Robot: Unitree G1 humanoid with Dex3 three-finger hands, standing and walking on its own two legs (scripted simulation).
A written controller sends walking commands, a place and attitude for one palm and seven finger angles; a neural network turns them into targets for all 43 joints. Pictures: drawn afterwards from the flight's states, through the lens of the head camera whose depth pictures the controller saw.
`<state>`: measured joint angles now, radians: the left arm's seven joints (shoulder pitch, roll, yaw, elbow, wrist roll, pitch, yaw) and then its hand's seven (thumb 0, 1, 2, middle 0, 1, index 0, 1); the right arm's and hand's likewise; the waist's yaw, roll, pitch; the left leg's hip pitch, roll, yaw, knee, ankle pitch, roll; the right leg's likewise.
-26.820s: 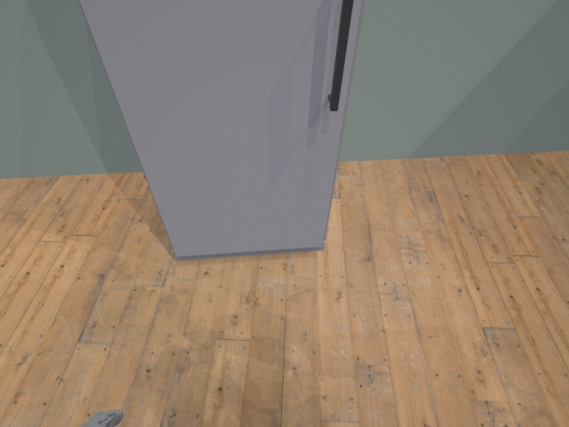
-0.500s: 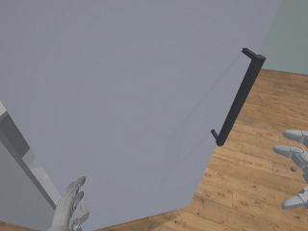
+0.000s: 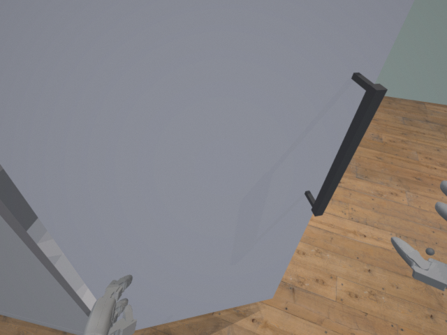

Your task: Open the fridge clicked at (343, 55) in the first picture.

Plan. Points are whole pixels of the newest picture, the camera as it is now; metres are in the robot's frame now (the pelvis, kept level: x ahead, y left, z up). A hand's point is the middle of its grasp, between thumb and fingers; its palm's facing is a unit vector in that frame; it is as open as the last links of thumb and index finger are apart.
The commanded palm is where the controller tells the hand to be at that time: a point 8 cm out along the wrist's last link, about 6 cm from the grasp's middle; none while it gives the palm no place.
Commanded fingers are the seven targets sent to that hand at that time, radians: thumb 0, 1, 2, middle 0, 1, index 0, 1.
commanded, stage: draw the hand back to the body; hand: right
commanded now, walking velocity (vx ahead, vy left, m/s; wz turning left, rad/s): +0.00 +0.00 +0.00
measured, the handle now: (335, 155) +0.40 -0.21 +0.15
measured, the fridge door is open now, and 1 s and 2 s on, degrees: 65 65 65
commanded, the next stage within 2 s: step back with the hand held close in 0.58 s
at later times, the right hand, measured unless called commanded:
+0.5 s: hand (425, 258) +0.19 -0.26 +0.15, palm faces +0.47 +0.79 -0.39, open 7.5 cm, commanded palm +0.14 -0.30 +0.18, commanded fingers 0.00 -0.90 -0.90 0.20 0.30 0.20 0.30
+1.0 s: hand (409, 255) +0.20 -0.26 +0.14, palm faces +0.30 +0.84 -0.46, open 7.4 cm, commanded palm +0.13 -0.30 +0.18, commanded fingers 0.00 -0.90 -0.90 0.20 0.30 0.20 0.30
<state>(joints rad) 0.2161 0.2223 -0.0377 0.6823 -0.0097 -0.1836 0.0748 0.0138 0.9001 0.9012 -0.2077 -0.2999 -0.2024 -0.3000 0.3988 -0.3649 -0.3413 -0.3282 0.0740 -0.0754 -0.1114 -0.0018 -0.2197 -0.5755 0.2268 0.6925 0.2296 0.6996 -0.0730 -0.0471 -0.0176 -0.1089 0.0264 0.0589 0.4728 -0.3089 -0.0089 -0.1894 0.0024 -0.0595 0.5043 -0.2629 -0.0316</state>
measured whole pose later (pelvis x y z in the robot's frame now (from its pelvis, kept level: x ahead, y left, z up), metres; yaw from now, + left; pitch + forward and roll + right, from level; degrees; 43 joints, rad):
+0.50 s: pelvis +0.01 +0.01 +0.00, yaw +0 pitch -3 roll +1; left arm 0.20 0.22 -0.03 0.65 -0.01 -0.15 0.08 0.01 0.90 0.90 -0.21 -0.30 -0.20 -0.30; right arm 0.46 -0.36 -0.33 -0.38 0.07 -0.06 -0.11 0.01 -0.87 -0.89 0.21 0.31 0.21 0.32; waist -0.09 -0.05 -0.01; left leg -0.07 0.01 0.07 0.43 -0.30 0.00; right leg -0.17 -0.01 -0.05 0.48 -0.26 -0.02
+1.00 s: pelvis -0.02 -0.01 +0.00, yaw +3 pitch +0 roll +1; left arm 0.17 0.22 -0.01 0.55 -0.02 -0.03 0.08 0.01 0.90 0.90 -0.21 -0.30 -0.20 -0.30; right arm 0.53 -0.41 -0.37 -0.49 0.05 -0.14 -0.11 0.01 -0.89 -0.90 0.21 0.30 0.21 0.31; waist 0.00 0.01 0.05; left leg -0.22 0.01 0.02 0.48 -0.26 -0.02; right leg -0.29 -0.02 -0.10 0.53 -0.24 -0.05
